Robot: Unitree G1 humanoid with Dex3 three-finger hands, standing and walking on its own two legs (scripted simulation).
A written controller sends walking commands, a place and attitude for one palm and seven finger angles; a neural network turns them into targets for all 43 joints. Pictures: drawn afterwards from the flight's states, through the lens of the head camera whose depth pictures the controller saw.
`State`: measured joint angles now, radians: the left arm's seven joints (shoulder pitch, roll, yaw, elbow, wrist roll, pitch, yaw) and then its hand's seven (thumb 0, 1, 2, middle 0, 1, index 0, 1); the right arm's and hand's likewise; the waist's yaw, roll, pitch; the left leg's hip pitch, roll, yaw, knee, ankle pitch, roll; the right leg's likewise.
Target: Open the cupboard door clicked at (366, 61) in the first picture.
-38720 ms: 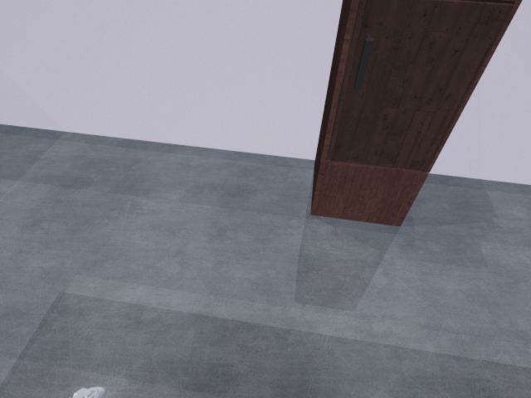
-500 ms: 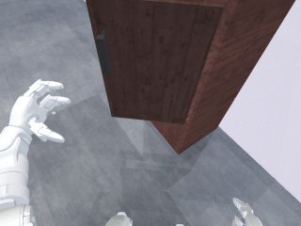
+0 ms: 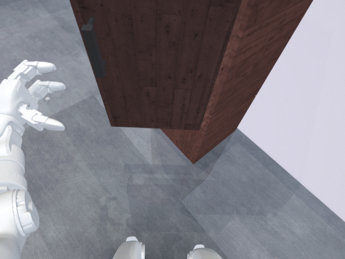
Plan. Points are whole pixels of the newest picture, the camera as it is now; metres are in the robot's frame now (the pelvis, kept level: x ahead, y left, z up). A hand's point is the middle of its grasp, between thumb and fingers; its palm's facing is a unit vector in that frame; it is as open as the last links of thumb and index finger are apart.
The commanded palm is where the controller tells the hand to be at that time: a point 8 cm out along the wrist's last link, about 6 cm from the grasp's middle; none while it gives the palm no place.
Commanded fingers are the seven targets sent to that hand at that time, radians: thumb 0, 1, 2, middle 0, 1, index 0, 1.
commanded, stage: move the hooked fingers beside the handle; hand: left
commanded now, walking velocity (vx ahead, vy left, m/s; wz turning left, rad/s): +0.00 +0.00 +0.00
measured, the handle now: (96, 49) +0.62 +0.20 +0.09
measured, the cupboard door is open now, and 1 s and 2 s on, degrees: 49 49 49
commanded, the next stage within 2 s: slide the fingers in behind the handle in 1.52 s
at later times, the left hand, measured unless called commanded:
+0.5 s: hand (62, 70) +0.52 +0.26 +0.11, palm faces -0.02 -1.00 +0.00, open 14.0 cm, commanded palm +0.52 +0.31 +0.10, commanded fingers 0.00 -0.50 0.30 -0.30 -1.20 -0.30 -1.20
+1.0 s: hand (65, 60) +0.57 +0.27 +0.09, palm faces -0.02 -1.00 -0.01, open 14.0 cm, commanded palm +0.56 +0.30 +0.09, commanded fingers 0.00 -0.50 0.30 -0.30 -1.20 -0.30 -1.20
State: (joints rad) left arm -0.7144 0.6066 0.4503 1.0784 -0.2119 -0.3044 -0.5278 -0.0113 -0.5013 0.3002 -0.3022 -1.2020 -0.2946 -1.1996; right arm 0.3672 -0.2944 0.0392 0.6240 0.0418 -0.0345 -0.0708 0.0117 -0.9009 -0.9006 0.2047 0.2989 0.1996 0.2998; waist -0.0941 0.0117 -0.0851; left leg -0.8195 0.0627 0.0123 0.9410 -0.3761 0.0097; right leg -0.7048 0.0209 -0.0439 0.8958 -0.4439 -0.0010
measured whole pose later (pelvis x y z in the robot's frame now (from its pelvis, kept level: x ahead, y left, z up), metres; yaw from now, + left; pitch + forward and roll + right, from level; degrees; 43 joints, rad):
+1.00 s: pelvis +0.01 +0.02 -0.02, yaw -3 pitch +25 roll -6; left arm -1.13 0.87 0.52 1.30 -0.02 -0.24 -0.46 -0.01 -0.50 0.30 -0.30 -1.20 -0.29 -1.20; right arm 0.46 -0.28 0.08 0.61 -0.01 0.08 -0.04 0.01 -0.90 -0.90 0.21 0.30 0.20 0.30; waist -0.25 0.03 -0.07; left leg -1.07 0.09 0.01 1.04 -0.42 0.03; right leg -0.93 0.05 -0.04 0.93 -0.44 0.02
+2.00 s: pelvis +0.01 +0.01 -0.02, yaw -2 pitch +24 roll -6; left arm -1.12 0.79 0.48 1.30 -0.04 -0.25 -0.39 -0.01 -0.50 0.30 -0.30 -1.20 -0.30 -1.20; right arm 0.45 -0.28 0.08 0.62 -0.01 0.07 -0.02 0.00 -0.90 -0.90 0.21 0.30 0.20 0.30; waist -0.24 0.04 -0.08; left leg -1.05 0.09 -0.01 1.04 -0.42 0.02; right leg -0.91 0.05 -0.05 0.94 -0.45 0.01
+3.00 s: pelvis +0.01 +0.00 -0.01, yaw -2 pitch +22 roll -4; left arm -1.06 0.61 0.43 1.26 -0.04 -0.31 -0.25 -0.01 -0.50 0.30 -0.30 -1.20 -0.30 -1.20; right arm 0.45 -0.27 0.04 0.64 -0.02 0.06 0.01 0.01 -0.90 -0.90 0.20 0.30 0.20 0.30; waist -0.23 0.04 -0.10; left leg -0.99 0.09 0.00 1.02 -0.42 0.01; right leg -0.87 0.05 -0.05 0.94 -0.46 0.00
